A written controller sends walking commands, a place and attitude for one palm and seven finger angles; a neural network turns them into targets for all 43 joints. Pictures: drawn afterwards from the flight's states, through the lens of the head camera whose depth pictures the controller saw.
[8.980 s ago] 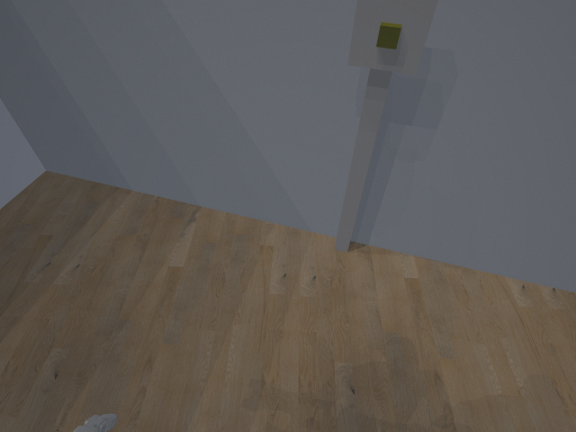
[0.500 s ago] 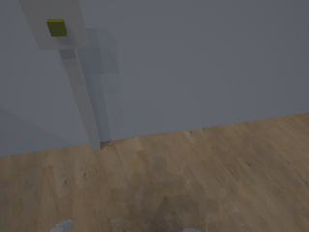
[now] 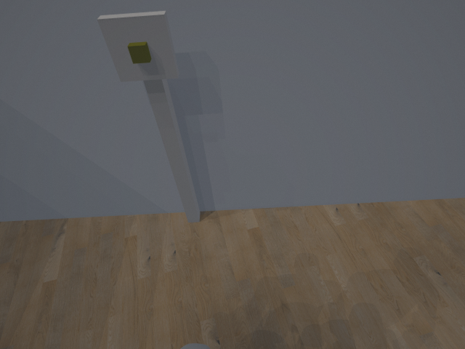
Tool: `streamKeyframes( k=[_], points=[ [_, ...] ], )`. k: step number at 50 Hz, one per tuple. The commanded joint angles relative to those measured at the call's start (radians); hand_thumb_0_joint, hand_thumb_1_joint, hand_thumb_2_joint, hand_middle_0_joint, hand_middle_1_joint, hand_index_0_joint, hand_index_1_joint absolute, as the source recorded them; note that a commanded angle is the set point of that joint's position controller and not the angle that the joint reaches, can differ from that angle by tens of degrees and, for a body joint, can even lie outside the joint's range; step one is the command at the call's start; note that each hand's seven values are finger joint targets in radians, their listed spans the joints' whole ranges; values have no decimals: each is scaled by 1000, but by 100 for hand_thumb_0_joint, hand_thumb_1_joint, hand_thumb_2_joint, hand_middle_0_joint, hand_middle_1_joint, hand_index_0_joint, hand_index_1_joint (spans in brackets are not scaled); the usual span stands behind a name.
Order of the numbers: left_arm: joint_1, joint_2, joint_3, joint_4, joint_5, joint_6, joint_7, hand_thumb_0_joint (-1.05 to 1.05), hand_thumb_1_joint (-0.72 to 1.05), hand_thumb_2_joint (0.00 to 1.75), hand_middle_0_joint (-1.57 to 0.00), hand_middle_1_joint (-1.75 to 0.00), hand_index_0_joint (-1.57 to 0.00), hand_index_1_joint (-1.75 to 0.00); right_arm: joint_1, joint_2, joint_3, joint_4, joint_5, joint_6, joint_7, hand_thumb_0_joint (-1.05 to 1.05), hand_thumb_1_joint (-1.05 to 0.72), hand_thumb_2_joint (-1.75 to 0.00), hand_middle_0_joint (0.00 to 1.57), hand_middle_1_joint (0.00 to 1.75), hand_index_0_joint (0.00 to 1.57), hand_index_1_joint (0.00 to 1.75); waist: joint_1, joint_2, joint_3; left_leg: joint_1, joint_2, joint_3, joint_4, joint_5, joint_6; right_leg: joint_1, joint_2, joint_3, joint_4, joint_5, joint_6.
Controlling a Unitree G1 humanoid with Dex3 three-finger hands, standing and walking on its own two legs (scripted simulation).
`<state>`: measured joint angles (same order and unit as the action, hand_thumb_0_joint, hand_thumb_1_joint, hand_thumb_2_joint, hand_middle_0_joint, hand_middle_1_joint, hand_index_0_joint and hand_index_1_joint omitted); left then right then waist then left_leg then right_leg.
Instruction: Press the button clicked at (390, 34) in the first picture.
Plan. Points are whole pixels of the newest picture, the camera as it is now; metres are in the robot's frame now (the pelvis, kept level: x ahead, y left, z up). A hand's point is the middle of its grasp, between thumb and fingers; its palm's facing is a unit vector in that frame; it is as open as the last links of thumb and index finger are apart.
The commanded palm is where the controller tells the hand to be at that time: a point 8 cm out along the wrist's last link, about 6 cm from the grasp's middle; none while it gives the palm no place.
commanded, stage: take the last steps up to it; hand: left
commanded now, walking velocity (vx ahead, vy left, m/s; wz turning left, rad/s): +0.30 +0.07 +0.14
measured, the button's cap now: (140, 52) +0.84 +0.28 +0.15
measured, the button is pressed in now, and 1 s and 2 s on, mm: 0 0 0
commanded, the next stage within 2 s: come to a stop and stand still in 1.08 s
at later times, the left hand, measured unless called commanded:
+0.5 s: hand out of the picture +0.04 +0.27 -0.18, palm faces +0.09 -0.98 -0.17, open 7.4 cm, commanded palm none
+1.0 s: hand (149, 274) +0.33 +0.23 -0.17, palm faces +0.03 -0.97 -0.24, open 7.2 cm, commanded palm none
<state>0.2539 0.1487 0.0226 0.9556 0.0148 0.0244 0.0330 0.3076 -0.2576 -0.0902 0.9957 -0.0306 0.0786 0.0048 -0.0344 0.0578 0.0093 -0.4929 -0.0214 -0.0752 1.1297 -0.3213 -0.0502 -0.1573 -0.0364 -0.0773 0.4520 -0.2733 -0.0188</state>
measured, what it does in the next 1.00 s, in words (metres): walks ahead: left foot, then right foot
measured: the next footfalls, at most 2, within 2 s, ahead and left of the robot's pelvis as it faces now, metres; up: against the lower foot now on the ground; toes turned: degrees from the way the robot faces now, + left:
left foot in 0.28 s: +0.05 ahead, +0.17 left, +0.00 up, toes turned +8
right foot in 0.80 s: +0.34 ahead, -0.03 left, +0.00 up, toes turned -8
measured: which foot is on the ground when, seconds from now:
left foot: up 0.00-0.26, down 0.28-0.82, up 0.84-1.00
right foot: down 0.00-0.28, up 0.30-0.78, down 0.80-1.00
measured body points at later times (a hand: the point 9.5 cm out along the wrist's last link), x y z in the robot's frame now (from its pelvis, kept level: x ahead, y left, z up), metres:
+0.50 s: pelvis +0.08 +0.09 +0.00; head +0.07 +0.11 +0.45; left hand +0.03 +0.33 -0.17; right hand +0.12 -0.15 -0.14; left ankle +0.01 +0.17 -0.74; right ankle +0.10 -0.05 -0.66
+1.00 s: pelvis +0.25 +0.04 -0.01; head +0.26 +0.02 +0.44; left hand +0.32 +0.28 -0.15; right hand +0.22 -0.18 -0.17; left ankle +0.23 +0.19 -0.65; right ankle +0.30 -0.03 -0.74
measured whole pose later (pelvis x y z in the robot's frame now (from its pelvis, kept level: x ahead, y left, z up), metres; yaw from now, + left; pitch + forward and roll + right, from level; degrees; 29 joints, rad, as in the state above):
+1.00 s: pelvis +0.25 +0.04 -0.01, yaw +0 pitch -2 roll +0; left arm 0.20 0.16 0.05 1.04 0.01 -0.05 0.03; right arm 0.36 -0.15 -0.05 1.09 -0.03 -0.01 -0.01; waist -0.04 0.04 0.05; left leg -0.48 0.11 0.02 1.19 -0.31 0.00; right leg -0.26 0.01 -0.16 0.49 -0.20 -0.08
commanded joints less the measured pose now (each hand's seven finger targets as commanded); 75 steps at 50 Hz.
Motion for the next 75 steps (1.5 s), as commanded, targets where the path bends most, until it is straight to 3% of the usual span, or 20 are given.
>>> streamKeyframes(
  k=[1, 8, 12, 14, 15, 18, 22, 34, 38, 39, 40, 41, 42, 44, 49, 59, 62, 64, 70, 75],
  points=[
    [92, 184, 49, -26, 6, -54, 3, 0, 90, 90, -20, -30, -20, -30, -75, -41, -2, -67, -3, -30, 12, 0, -90, -90, 20, 30, 20, 30, 73, -218, 75, -115, 49, 37, -70, -11, -16, 54, -263, 248, -252, -104, -97],
    [209, 203, 50, 57, 25, -69, -11, 0, 90, 90, -20, -30, -20, -30, -169, 10, 29, -82, 10, -75, 22, 0, -90, -90, 20, 30, 20, 30, 113, -265, 68, 45, 52, 139, -456, -118, 20, 83, -280, 221, -223, 23, -119],
    [152, 170, 41, 77, 6, -58, -15, 0, 90, 90, -20, -30, -20, -30, 11, -9, 34, -4, 19, -103, 5, 0, -90, -90, 20, 30, 20, 30, 16, -152, 4, 487, 34, 190, -772, 67, 34, -158, -170, 79, -58, -50, -36],
    [121, 67, 13, 43, 2, -53, -22, 0, 90, 90, -20, -30, -20, -30, 194, -177, -5, 43, 11, -112, -12, 0, -90, -90, 20, 30, 20, 30, -66, 263, -40, 701, 404, -253, -899, -29, 153, -487, -16, -81, 385, -312, 48],
    [61, 91, 17, 22, 10, -52, -18, 0, 90, 90, -20, -30, -20, -30, 206, -190, -5, 48, 7, -101, -16, 0, -90, -90, 20, 30, 20, 30, -75, 175, 28, 616, 454, -282, -929, -72, 204, -527, -36, -13, 507, -322, 32],
    [19, 98, 27, 61, 15, -49, -35, 0, 90, 90, -20, -30, -20, -30, 98, -68, 32, 38, 8, -117, -28, 0, -90, -90, 20, 30, 20, 30, -32, 89, 175, 443, 367, -149, -954, 62, 195, -532, -96, 41, 654, -136, 25],
    [102, 64, 29, 101, 12, -42, -44, 0, 90, 90, -20, -30, -20, -30, 105, -11, 39, 47, 14, -150, -36, 0, -90, -90, 20, 30, 20, 30, 26, 45, 125, 468, 291, 43, -924, 483, 167, -492, -79, 18, 688, 2, 53],
    [-187, 61, 24, -18, -1, -42, -56, 0, 90, 90, -20, -30, -20, -30, 221, -28, 43, 128, 4, -155, -50, 0, -90, -90, 20, 30, 20, 30, 0, 46, 177, 540, 303, 110, -854, 797, 180, -440, -36, -46, 282, 67, 1],
    [94, 108, 42, 62, 5, -62, -45, 0, 90, 90, -20, -30, -20, -30, 179, -67, 33, 128, 12, -149, -48, 0, -90, -90, 20, 30, 20, 30, 132, 18, 23, 458, 270, 158, -534, 970, 140, -24, 46, -84, 138, 112, -48],
    [225, 163, 57, 104, 13, -77, -40, 0, 90, 90, -20, -30, -20, -30, 174, -53, 32, 122, 21, -150, -39, 0, -90, -90, 20, 30, 20, 30, 189, -39, -51, 308, 217, 178, -315, 773, 108, 203, -23, -4, 90, 182, -80],
    [317, 260, 83, 124, 15, -89, -28, 0, 90, 90, -20, -30, -20, -30, 232, 14, 39, 106, 34, -153, -30, 0, -90, -90, 20, 30, 20, 30, 192, -269, -177, 70, 56, 208, 23, 48, 64, 398, -314, 413, 0, 317, -195],
    [296, 299, 85, 118, -11, -84, -22, 0, 90, 90, -20, -30, -20, -30, 223, 14, 38, 85, 40, -141, -32, 0, -90, -90, 20, 30, 20, 30, 148, -260, -188, 4, 21, 103, 249, -254, 74, 327, -442, 601, -132, 323, -269],
    [179, 266, 78, 91, -15, -75, -17, 0, 90, 90, -20, -30, -20, -30, 191, 17, 32, 85, 37, -132, -30, 0, -90, -90, 20, 30, 20, 30, 118, -136, -74, -26, 83, 60, 281, -188, 88, 196, -417, 505, -191, 86, -267],
    [30, 177, 51, 50, -11, -79, -17, 0, 90, 90, -20, -30, -20, -30, 127, 46, 33, 80, 18, -117, -19, 0, -90, -90, 20, 30, 20, 30, 63, -92, 63, -22, 145, 45, 240, -43, 80, -95, -332, 391, -256, -121, -180],
    [-21, 95, 30, 55, 1, -95, -13, 0, 90, 90, -20, -30, -20, -30, 210, 100, 38, 102, 0, -73, -12, 0, -90, -90, 20, 30, 20, 30, -27, -146, 61, 80, 160, 93, 10, 53, 32, -261, -210, 109, -291, 11, -115],
    [141, 116, 32, 141, 7, -100, -16, 0, 90, 90, -20, -30, -20, -30, -61, 86, 48, 21, 10, -112, 1, 0, -90, -90, 20, 30, 20, 30, 67, -176, 51, 73, 126, 157, -468, 39, 10, -1, -234, 145, -202, 297, -148],
    [120, 76, 15, 156, -4, -82, -2, 0, 90, 90, -20, -30, -20, -30, 3, 82, 64, 71, 17, -127, -17, 0, -90, -90, 20, 30, 20, 30, 29, -117, 0, 312, 112, 148, -725, 307, 6, -19, -148, 56, -30, 475, -70],
    [188, 26, -7, 165, -12, -68, 8, 0, 90, 90, -20, -30, -20, -30, 46, 1, 59, 93, 18, -137, -36, 0, -90, -90, 20, 30, 20, 30, 40, 46, -96, 521, 281, 42, -654, 911, 83, -98, -75, 22, 25, 247, 16],
    [142, 86, 17, 130, 2, 2, 9, 0, 90, 90, -20, -30, -20, -30, 0, -58, 31, 81, 21, -87, -74, 0, -90, -90, 20, 30, 20, 30, 16, 141, 38, 394, 416, -42, -772, 1041, 239, -209, -30, 48, 410, -287, 42],
    [114, 68, 45, 74, 9, 16, 2, 0, 90, 90, -20, -30, -20, -30, -83, -78, -3, 23, 11, -76, -69, 0, -90, -90, 20, 30, 20, 30, 25, 69, -98, 442, 399, 8, -729, 837, 249, -303, -17, 87, 591, -244, 53]
  ],
)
